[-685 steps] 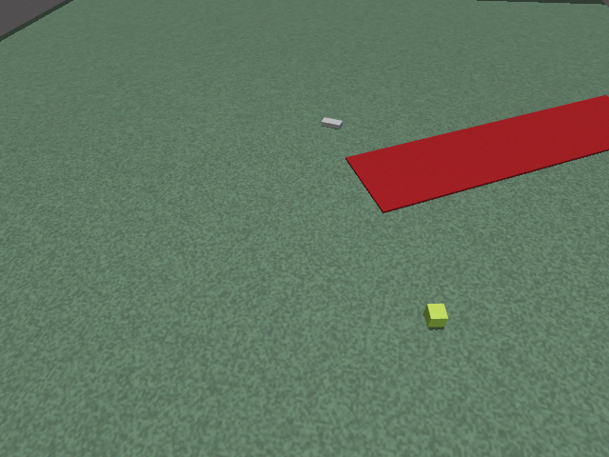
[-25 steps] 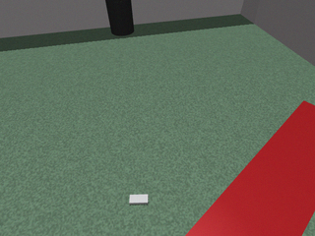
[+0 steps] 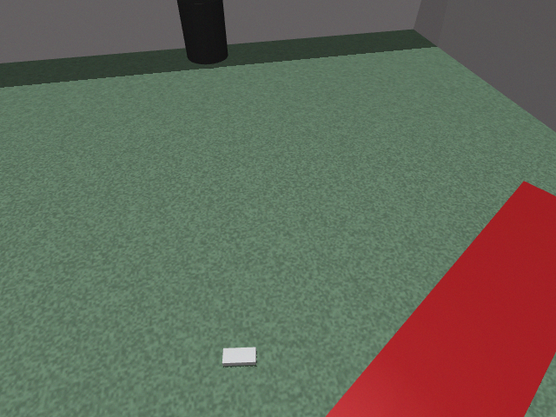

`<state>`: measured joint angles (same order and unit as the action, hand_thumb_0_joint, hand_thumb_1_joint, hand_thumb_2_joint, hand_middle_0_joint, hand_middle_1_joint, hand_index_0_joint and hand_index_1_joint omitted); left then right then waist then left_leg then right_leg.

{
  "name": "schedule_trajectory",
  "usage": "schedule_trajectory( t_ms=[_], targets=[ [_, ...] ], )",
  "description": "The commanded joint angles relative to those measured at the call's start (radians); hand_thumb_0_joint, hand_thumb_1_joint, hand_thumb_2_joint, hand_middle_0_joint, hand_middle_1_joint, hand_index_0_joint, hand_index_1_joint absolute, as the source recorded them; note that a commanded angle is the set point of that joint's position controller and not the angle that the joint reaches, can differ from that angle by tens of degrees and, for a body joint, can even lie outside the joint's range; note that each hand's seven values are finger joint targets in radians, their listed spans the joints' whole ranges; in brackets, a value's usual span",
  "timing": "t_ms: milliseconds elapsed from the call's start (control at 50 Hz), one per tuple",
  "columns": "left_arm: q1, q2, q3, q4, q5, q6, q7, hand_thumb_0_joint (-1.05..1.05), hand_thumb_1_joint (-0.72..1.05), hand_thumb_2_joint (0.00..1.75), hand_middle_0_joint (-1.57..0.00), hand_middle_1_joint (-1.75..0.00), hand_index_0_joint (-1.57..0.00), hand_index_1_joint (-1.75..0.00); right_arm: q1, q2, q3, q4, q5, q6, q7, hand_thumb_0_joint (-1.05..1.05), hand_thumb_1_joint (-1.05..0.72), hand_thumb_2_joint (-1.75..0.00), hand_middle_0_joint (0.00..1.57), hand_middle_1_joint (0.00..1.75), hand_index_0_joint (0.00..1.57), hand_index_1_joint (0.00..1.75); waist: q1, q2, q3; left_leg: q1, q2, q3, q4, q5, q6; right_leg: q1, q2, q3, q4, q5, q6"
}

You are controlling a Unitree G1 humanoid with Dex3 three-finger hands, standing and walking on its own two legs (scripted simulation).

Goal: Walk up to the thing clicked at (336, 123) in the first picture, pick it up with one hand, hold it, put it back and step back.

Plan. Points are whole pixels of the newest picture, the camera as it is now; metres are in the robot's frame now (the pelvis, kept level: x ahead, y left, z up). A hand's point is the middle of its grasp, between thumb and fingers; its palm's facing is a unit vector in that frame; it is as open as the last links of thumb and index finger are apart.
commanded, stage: stand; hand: left
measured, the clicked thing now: (239, 356) +0.50 +0.16 -0.77
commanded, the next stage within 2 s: none
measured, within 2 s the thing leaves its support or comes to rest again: neither
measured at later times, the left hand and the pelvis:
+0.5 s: hand out of the picture +0.07 +0.25 -0.17, palm faces -0.04 -0.95 -0.31, open 7.4 cm; pelvis +0.01 +0.00 +0.00, yaw +0 degrees
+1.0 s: hand out of the picture +0.05 +0.25 -0.17, palm faces -0.04 -0.95 -0.31, open 7.4 cm; pelvis +0.01 +0.00 +0.00, yaw +1 degrees
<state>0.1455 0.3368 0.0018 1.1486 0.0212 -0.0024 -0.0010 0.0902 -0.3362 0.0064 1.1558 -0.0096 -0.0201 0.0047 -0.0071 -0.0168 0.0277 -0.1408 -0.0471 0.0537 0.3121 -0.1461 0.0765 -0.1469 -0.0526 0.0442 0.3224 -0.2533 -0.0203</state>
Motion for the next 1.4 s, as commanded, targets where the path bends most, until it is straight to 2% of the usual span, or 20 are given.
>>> schedule_trajectory(
  t_ms=[0,40,80,120,200,240,300,360,380,440,580,640,660,700,780,920,1020,1160,1320,1380],
  targets=[
    [-0.011,0.186,0.037,-0.047,-0.003,-0.013,0.013,0.0,0.9,0.9,-0.2,-0.3,-0.2,-0.3,-0.052,-0.242,-0.053,-0.058,-0.004,-0.023,-0.022,0.0,-0.9,-0.9,0.2,0.3,0.2,0.3,0.006,0.056,-0.039,0.01,0.198,-0.219,-0.142,-0.123,-0.077,-0.027,-0.045,0.026,0.001,0.074,0.007],
    [-0.014,0.185,0.036,-0.051,-0.002,-0.016,0.013,0.0,0.9,0.9,-0.2,-0.3,-0.2,-0.3,-0.055,-0.237,-0.052,-0.06,-0.003,-0.025,-0.023,0.0,-0.9,-0.9,0.2,0.3,0.2,0.3,0.006,0.037,-0.054,0.027,0.194,-0.203,-0.12,-0.053,-0.067,-0.012,-0.053,0.031,-0.012,0.109,0.008],
    [-0.012,0.19,0.037,-0.054,-0.003,-0.016,0.015,0.0,0.9,0.9,-0.2,-0.3,-0.2,-0.3,-0.036,-0.233,-0.054,-0.053,-0.002,-0.026,-0.025,0.0,-0.9,-0.9,0.2,0.3,0.2,0.3,0.0,0.044,-0.07,0.057,0.19,-0.193,-0.103,0.045,-0.087,-0.02,-0.053,0.032,-0.005,0.109,0.009],
    [-0.02,0.194,0.038,-0.055,-0.004,-0.011,0.017,0.0,0.9,0.9,-0.2,-0.3,-0.2,-0.3,-0.021,-0.234,-0.055,-0.048,-0.001,-0.024,-0.027,0.0,-0.9,-0.9,0.2,0.3,0.2,0.3,-0.007,0.052,-0.064,0.062,0.195,-0.201,-0.112,0.042,-0.099,-0.032,-0.047,0.026,0.009,0.088,0.01],
    [-0.011,0.188,0.035,-0.056,-0.004,-0.011,0.014,0.0,0.9,0.9,-0.2,-0.3,-0.2,-0.3,-0.055,-0.243,-0.059,-0.056,-0.002,-0.02,-0.025,0.0,-0.9,-0.9,0.2,0.3,0.2,0.3,0.005,0.039,-0.037,-0.013,0.189,-0.204,-0.139,-0.148,-0.066,0.002,-0.051,0.026,-0.008,0.077,0.011],
    [-0.013,0.188,0.034,-0.061,-0.003,-0.016,0.016,0.0,0.9,0.9,-0.2,-0.3,-0.2,-0.3,-0.058,-0.233,-0.055,-0.058,-0.002,-0.02,-0.024,0.0,-0.9,-0.9,0.2,0.3,0.2,0.3,0.009,0.023,-0.053,-0.003,0.177,-0.186,-0.11,-0.083,-0.051,0.023,-0.064,0.035,-0.02,0.112,0.006],
    [-0.006,0.192,0.033,-0.061,-0.002,-0.019,0.018,0.0,0.9,0.9,-0.2,-0.3,-0.2,-0.3,-0.038,-0.227,-0.052,-0.051,0.0,-0.023,-0.022,0.0,-0.9,-0.9,0.2,0.3,0.2,0.3,0.001,0.017,-0.064,0.022,0.175,-0.185,-0.101,-0.04,-0.061,0.013,-0.068,0.039,-0.022,0.119,0.006],
    [-0.017,0.192,0.032,-0.068,-0.003,-0.019,0.021,0.0,0.9,0.9,-0.2,-0.3,-0.2,-0.3,-0.03,-0.225,-0.05,-0.044,-0.001,-0.022,-0.023,0.0,-0.9,-0.9,0.2,0.3,0.2,0.3,-0.002,0.011,-0.074,0.05,0.172,-0.169,-0.069,0.083,-0.061,0.011,-0.072,0.039,-0.027,0.146,0.004],
    [-0.012,0.195,0.033,-0.067,-0.004,-0.018,0.021,0.0,0.9,0.9,-0.2,-0.3,-0.2,-0.3,-0.016,-0.226,-0.051,-0.039,0.0,-0.021,-0.024,0.0,-0.9,-0.9,0.2,0.3,0.2,0.3,-0.008,0.016,-0.072,0.056,0.177,-0.173,-0.076,0.094,-0.074,0.001,-0.068,0.036,-0.021,0.139,0.005],
    [-0.005,0.191,0.03,-0.068,-0.002,-0.016,0.021,0.0,0.9,0.9,-0.2,-0.3,-0.2,-0.3,-0.036,-0.231,-0.05,-0.042,0.0,-0.02,-0.023,0.0,-0.9,-0.9,0.2,0.3,0.2,0.3,0.002,0.015,-0.069,0.05,0.173,-0.173,-0.077,0.039,-0.055,0.003,-0.065,0.03,-0.027,0.125,0.006],
    [-0.011,0.196,0.034,-0.076,-0.006,-0.018,0.024,0.0,0.9,0.9,-0.2,-0.3,-0.2,-0.3,-0.019,-0.235,-0.051,-0.037,0.001,-0.022,-0.026,0.0,-0.9,-0.9,0.2,0.3,0.2,0.3,-0.001,0.036,-0.076,0.092,0.18,-0.162,-0.041,0.243,-0.072,0.008,-0.067,0.029,-0.025,0.168,0.01],
    [-0.008,0.194,0.035,-0.075,-0.005,-0.013,0.022,0.0,0.9,0.9,-0.2,-0.3,-0.2,-0.3,-0.023,-0.233,-0.052,-0.037,0.001,-0.021,-0.028,0.0,-0.9,-0.9,0.2,0.3,0.2,0.3,-0.001,0.044,-0.054,0.072,0.181,-0.175,-0.068,0.155,-0.083,-0.005,-0.063,0.025,-0.021,0.127,0.014],
    [-0.008,0.187,0.032,-0.074,-0.005,-0.013,0.021,0.0,0.9,0.9,-0.2,-0.3,-0.2,-0.3,-0.036,-0.235,-0.05,-0.039,0.0,-0.021,-0.026,0.0,-0.9,-0.9,0.2,0.3,0.2,0.3,0.004,0.042,-0.047,0.047,0.182,-0.184,-0.085,0.07,-0.066,0.005,-0.066,0.026,-0.025,0.105,0.013],
    [-0.023,0.197,0.038,-0.079,0.0,-0.011,0.021,0.0,0.9,0.9,-0.2,-0.3,-0.2,-0.3,-0.038,-0.241,-0.055,-0.045,-0.002,-0.016,-0.027,0.0,-0.9,-0.9,0.2,0.3,0.2,0.3,0.0,0.038,-0.023,0.012,0.183,-0.197,-0.112,-0.044,-0.067,0.005,-0.062,0.025,-0.026,0.088,0.01],
    [-0.003,0.188,0.035,-0.075,-0.001,-0.013,0.018,0.0,0.9,0.9,-0.2,-0.3,-0.2,-0.3,-0.044,-0.234,-0.054,-0.054,-0.002,-0.02,-0.022,0.0,-0.9,-0.9,0.2,0.3,0.2,0.3,0.003,0.028,-0.023,-0.014,0.179,-0.201,-0.125,-0.1,-0.055,0.023,-0.066,0.024,-0.025,0.089,0.007],
    [0.007,0.192,0.036,-0.076,-0.001,-0.01,0.018,0.0,0.9,0.9,-0.2,-0.3,-0.2,-0.3,-0.032,-0.238,-0.059,-0.049,0.001,-0.022,-0.025,0.0,-0.9,-0.9,0.2,0.3,0.2,0.3,0.001,0.041,-0.055,0.037,0.187,-0.215,-0.128,-0.038,-0.085,0.006,-0.057,0.013,-0.01,0.081,0.004],
    [0.005,0.201,0.038,-0.075,0.001,-0.009,0.019,0.0,0.9,0.9,-0.2,-0.3,-0.2,-0.3,-0.022,-0.236,-0.059,-0.048,-0.001,-0.018,-0.027,0.0,-0.9,-0.9,0.2,0.3,0.2,0.3,-0.006,0.044,-0.035,0.012,0.186,-0.218,-0.135,-0.062,-0.09,0.006,-0.056,0.01,-0.006,0.075,0.006],
    [0.008,0.2,0.034,-0.08,-0.001,-0.02,0.023,0.0,0.9,0.9,-0.2,-0.3,-0.2,-0.3,-0.02,-0.22,-0.051,-0.043,0.001,-0.02,-0.026,0.0,-0.9,-0.9,0.2,0.3,0.2,0.3,-0.001,0.007,-0.063,0.047,0.159,-0.172,-0.061,0.096,-0.054,0.034,-0.08,0.031,-0.037,0.14,0.002],
    [0.015,0.199,0.035,-0.074,0.001,-0.016,0.021,0.0,0.9,0.9,-0.2,-0.3,-0.2,-0.3,-0.017,-0.226,-0.049,-0.041,-0.001,-0.014,-0.02,0.0,-0.9,-0.9,0.2,0.3,0.2,0.3,-0.003,0.011,-0.004,-0.033,0.169,-0.209,-0.112,-0.114,-0.046,0.024,-0.069,0.025,-0.045,0.072,0.003],
    [0.013,0.191,0.035,-0.08,0.003,-0.019,0.02,0.0,0.9,0.9,-0.2,-0.3,-0.2,-0.3,-0.033,-0.229,-0.049,-0.05,-0.003,-0.02,-0.022,0.0,-0.9,-0.9,0.2,0.3,0.2,0.3,0.004,0.015,-0.052,0.003,0.173,-0.202,-0.091,-0.017,-0.043,0.051,-0.077,0.025,-0.036,0.118,0.0]
  ],
)
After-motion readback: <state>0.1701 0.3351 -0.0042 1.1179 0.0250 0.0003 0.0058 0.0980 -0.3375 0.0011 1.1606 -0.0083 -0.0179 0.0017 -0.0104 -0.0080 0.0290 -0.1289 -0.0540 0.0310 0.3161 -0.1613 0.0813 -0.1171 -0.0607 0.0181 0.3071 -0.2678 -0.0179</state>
